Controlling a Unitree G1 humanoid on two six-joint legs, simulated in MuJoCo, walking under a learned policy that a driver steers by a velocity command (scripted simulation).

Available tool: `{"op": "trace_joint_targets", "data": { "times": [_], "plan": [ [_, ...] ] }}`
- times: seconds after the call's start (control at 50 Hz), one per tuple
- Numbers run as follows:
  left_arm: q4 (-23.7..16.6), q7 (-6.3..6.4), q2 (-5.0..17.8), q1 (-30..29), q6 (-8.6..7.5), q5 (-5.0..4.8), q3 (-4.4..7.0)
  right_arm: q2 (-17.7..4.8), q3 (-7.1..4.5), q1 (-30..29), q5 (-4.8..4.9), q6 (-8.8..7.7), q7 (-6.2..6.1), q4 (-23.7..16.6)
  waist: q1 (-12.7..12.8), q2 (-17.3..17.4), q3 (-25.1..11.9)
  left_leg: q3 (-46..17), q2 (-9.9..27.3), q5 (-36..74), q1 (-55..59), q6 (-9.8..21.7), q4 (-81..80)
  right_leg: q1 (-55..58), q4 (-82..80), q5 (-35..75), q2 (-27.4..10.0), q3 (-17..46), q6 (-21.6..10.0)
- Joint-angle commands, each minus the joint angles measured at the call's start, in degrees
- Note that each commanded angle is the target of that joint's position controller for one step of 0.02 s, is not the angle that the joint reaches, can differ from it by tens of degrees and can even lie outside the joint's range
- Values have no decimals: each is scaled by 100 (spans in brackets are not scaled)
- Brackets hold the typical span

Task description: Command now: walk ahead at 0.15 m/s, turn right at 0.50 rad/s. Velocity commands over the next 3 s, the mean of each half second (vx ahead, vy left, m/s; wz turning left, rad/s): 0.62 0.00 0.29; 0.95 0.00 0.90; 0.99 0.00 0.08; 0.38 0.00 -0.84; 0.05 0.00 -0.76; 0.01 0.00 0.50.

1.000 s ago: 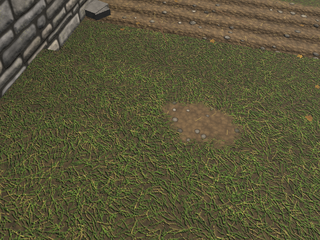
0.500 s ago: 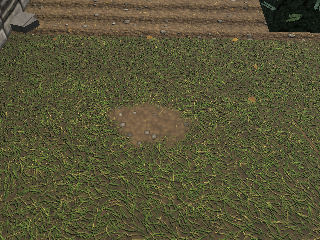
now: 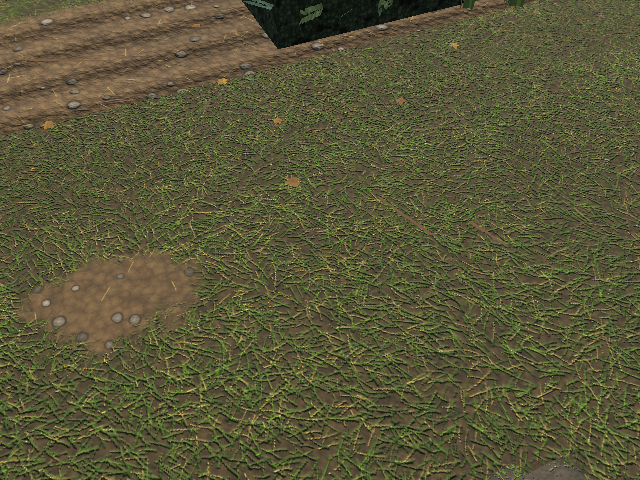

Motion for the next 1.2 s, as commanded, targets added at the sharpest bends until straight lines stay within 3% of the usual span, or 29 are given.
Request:
{"op": "trace_joint_targets", "data": {
  "times": [0.02,0.08,0.16,0.2,0.22,0.24,0.28,0.32,0.46,0.54,0.6,0.68,0.72,0.74,0.76,0.78,0.8,0.82,0.84,0.88,0.9,0.94,0.98,1.04,1.08,1.1,1.12,1.14,1.2],
  "plan": [
    [-484,-3,267,-580,11,97,9,-1017,-411,1015,-105,7,142,84,-550,647,235,-1105,1730,290,932,1356,-640,-644,-1351,-22,-142,-268,-168],
    [-327,154,426,-414,-85,199,88,-879,-332,701,-90,22,379,167,-242,899,464,-1764,1854,-2276,419,1197,-932,42,-2097,-339,66,-319,-763],
    [-155,141,207,-313,-362,86,-3,-830,-237,302,-107,103,444,463,238,511,177,-1562,1379,-1861,-908,1187,-138,2492,-3336,727,235,-351,-1157],
    [216,266,577,1252,-519,229,132,-217,-35,-33,-303,28,530,420,1103,-438,-486,-1112,456,-1498,-2617,717,2254,4573,-3297,404,-523,556,-1504],
    [457,442,1770,1948,-139,-195,525,-381,-204,-206,394,185,508,35,1358,-1222,-886,-341,-328,-2035,-4221,383,4160,5228,-4046,-502,-1905,2370,-1654],
    [411,527,1415,1798,28,-237,424,-645,-268,-220,306,309,416,161,1281,-218,-206,-1171,-25,-1855,-4734,408,4798,4634,-4254,-392,-2184,2480,-1630],
    [283,510,528,817,115,-229,133,-537,-311,185,267,447,436,452,688,-389,437,-1310,353,-963,-4276,295,4802,3612,-4334,665,-1534,1134,-1203],
    [266,547,253,331,51,-289,57,-549,-352,247,145,583,524,536,417,-774,657,-1101,476,-332,-3684,164,4441,2767,-4766,583,-1122,335,-1033],
    [882,617,362,873,-320,-142,205,-446,-382,-308,14,694,792,437,273,-254,601,-655,469,1166,-4164,483,4777,3323,-4415,2700,-1253,-839,-1223],
    [1387,718,276,1540,-478,-76,197,-407,-459,-967,-43,590,885,375,456,-240,1080,-807,491,2040,-5246,760,3900,4433,-4214,1969,-1249,-1037,-972],
    [1535,826,27,1382,-571,-123,87,-91,-350,-1596,-99,478,1027,232,407,432,1333,-145,341,3940,-3455,749,1785,3145,-4212,1356,-925,-1929,-720],
    [1708,888,453,1551,-500,-317,85,-172,-342,-591,-246,458,758,862,75,186,848,557,-320,3585,-2095,822,1524,3557,-2016,4832,-1065,-2132,-659],
    [1819,913,478,1625,-308,-248,91,-440,-475,1116,-258,467,562,1489,-607,-75,88,479,-359,3020,-339,1075,1389,3224,724,6054,-1249,-1849,-744],
    [1750,801,475,1274,-221,-248,87,-694,-626,2139,-208,478,442,1888,-1096,261,-472,311,-350,3193,1265,1276,1286,2275,2715,5102,-908,-1740,-811],
    [1567,731,378,463,-149,-239,167,-1056,-785,2488,-196,462,353,2043,-1535,1088,75,-557,109,2553,2126,1866,571,226,5724,-138,111,-1619,-837],
    [916,794,-60,223,-302,-161,27,-1751,-842,2621,-90,462,360,2118,-952,1606,-314,-1232,876,5996,3864,1815,2962,-2212,6532,-2466,203,-827,-793],
    [553,761,-203,299,-410,-227,-116,-1598,-738,2691,37,436,348,2045,-754,566,-1566,-2444,1290,5528,4585,2352,2791,-2864,6129,-2102,-72,-72,-721],
    [376,697,-10,84,-460,-92,-138,-1327,-677,2509,70,476,311,1983,-645,-464,-1591,-3432,1451,2829,4066,2631,1927,-3154,5467,-1786,-125,176,-688],
    [311,671,158,-110,-495,-77,-91,-1377,-692,1955,15,547,174,1914,-365,-155,-873,-4742,1888,-47,2925,2657,506,-3499,4519,-1652,-197,323,-549],
    [500,580,73,-119,-228,257,-134,-1129,-585,1767,39,405,196,1856,61,-653,333,-5274,1945,-1531,575,2696,497,-3327,4607,-2831,-383,437,-501],
    [126,544,68,-855,-184,-4,-190,-619,-384,1253,96,265,179,1730,414,-1359,1179,-4145,1457,-1614,-1530,2215,-260,-2524,2156,-679,-827,511,-201],
    [3,480,80,-1079,-203,-5,-197,-812,-409,251,4,101,126,1410,697,-728,1419,-3259,445,-738,-4377,1774,-537,631,-132,1314,-773,383,110],
    [342,453,64,-312,-162,-244,-164,-858,-462,204,139,-18,229,1392,755,108,573,-2584,51,720,-4116,1480,109,2192,-650,2466,-349,69,-41],
    [125,483,327,-883,-185,-268,-47,-1035,-550,874,249,95,335,1469,253,44,356,-2681,42,2173,-1885,1174,909,1602,-1820,1811,51,-82,-337],
    [495,505,454,391,-229,-208,99,-1065,-543,1082,123,197,327,1582,932,-35,-349,-2423,-110,3405,-1045,912,3014,2657,-2224,867,477,-319,-578],
    [693,559,823,1712,-247,-93,223,-724,-459,920,116,146,322,1441,1539,-227,-1041,-2057,-340,3186,-1777,729,5092,3835,-2153,-535,-342,745,-838],
    [889,518,1367,1900,-209,-45,333,84,-325,1821,258,92,386,1232,790,-2181,-1734,-1433,-1093,-1527,-3246,547,7069,4614,-3867,-2861,-1981,4476,-1473],
    [753,473,942,1073,-109,-177,289,-178,-277,1352,84,97,368,1177,697,-1730,-884,-1501,-729,-1245,-4258,622,7320,4042,-4524,-3648,-1945,5613,-1689],
    [969,410,355,675,-135,-84,222,-211,-292,126,-31,184,417,849,592,-245,177,-1669,-163,-698,-3976,526,6322,2398,-4033,-1611,-1193,3128,-1657]
  ]
}}
Next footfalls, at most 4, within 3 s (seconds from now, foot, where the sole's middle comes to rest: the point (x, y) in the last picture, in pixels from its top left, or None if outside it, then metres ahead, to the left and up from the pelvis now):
0.20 right None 0.06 -0.17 -0.79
0.76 left None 0.47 0.09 -0.95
1.10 right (254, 351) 0.90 0.16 -0.95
1.48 left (116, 364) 0.87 0.52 -0.95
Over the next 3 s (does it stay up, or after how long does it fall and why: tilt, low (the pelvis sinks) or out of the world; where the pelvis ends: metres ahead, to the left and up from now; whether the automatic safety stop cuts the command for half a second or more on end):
stays up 1.25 0.77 -0.34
